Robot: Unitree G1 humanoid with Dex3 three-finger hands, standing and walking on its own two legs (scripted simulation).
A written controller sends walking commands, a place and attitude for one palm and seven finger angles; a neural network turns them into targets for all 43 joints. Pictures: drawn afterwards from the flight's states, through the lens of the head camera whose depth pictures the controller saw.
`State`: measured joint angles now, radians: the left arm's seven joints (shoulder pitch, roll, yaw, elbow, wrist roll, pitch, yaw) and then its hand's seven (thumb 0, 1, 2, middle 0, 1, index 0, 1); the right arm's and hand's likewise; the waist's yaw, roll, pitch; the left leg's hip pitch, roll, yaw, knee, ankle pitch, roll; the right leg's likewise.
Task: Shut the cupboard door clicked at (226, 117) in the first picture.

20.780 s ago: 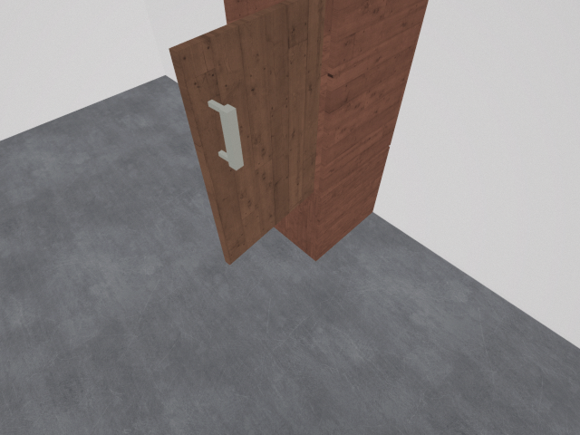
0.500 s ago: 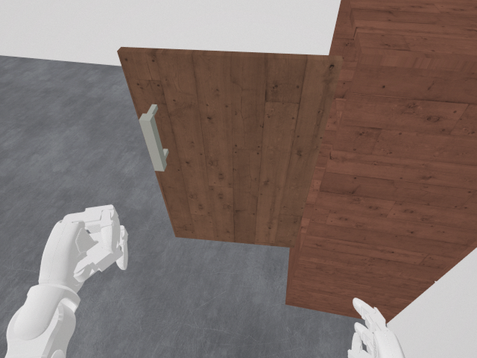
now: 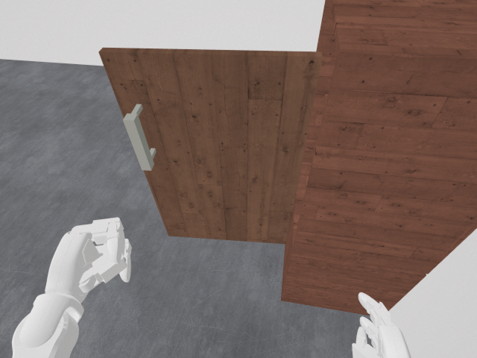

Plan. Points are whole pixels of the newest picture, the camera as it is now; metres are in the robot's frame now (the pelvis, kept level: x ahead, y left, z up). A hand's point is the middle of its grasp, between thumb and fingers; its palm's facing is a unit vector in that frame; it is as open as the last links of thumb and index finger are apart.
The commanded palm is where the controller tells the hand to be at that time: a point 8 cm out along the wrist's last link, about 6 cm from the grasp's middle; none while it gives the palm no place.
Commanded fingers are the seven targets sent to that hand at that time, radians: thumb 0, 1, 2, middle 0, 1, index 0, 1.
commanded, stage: bring the fist close to the handle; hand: left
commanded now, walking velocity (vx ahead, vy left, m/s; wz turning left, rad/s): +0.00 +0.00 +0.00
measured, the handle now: (143, 137) +0.50 +0.24 +0.10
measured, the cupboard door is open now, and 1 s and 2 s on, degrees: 95 95 85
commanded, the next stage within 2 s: push the door shut along its arc in 1.28 s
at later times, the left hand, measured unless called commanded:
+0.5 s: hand (124, 198) +0.33 +0.22 +0.11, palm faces +0.04 -1.00 -0.06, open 3.1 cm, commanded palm +0.31 +0.26 +0.11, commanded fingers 0.00 0.90 0.90 -1.30 -1.50 -1.30 -1.50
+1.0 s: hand (138, 163) +0.41 +0.22 +0.11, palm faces +0.02 -1.00 -0.01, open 3.1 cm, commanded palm +0.38 +0.27 +0.11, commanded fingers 0.00 0.90 0.90 -1.30 -1.50 -1.30 -1.50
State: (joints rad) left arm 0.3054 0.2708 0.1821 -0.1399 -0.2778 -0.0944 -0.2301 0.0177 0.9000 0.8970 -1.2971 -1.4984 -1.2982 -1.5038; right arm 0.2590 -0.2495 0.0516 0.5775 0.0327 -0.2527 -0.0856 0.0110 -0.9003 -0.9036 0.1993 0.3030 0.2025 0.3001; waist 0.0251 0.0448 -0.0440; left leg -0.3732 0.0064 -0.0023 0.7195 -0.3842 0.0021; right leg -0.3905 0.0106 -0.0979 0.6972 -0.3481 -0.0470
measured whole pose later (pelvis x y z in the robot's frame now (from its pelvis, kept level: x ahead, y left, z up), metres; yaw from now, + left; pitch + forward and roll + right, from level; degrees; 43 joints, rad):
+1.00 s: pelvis +0.00 +0.02 +0.00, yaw -2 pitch +7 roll +0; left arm -0.50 0.38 0.33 0.71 -0.22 -0.18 -0.27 0.02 0.90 0.90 -1.29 -1.50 -1.30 -1.50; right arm 0.33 -0.27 0.03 0.65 0.04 -0.10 -0.08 0.01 -0.90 -0.90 0.20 0.30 0.20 0.30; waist -0.05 0.02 -0.05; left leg -0.46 0.00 0.04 0.69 -0.37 0.03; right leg -0.49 0.00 -0.05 0.67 -0.31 -0.03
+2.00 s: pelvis -0.01 +0.02 -0.01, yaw -2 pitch +13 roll -1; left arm -0.87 0.52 0.33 1.13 -0.19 -0.27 -0.43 0.01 0.93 0.93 -1.30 -1.50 -1.30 -1.50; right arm 0.38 -0.30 0.04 0.69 0.03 -0.04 -0.08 0.01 -0.90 -0.90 0.20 0.30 0.20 0.30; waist -0.13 0.02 -0.05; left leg -0.63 0.00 0.03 0.79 -0.38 0.03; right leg -0.64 0.01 -0.07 0.74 -0.32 -0.02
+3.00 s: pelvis +0.01 +0.03 -0.03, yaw -4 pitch +22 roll -3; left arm -1.29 0.71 0.34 1.37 -0.06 -0.19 -0.53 0.01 0.88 0.91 -1.29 -1.50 -1.30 -1.50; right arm 0.43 -0.30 0.06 0.68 0.00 0.00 -0.07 0.00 -0.90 -0.90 0.20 0.30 0.20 0.30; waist -0.27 0.05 -0.06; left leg -0.87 0.03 0.03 0.93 -0.45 0.04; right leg -0.87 0.03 -0.06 0.83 -0.35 -0.02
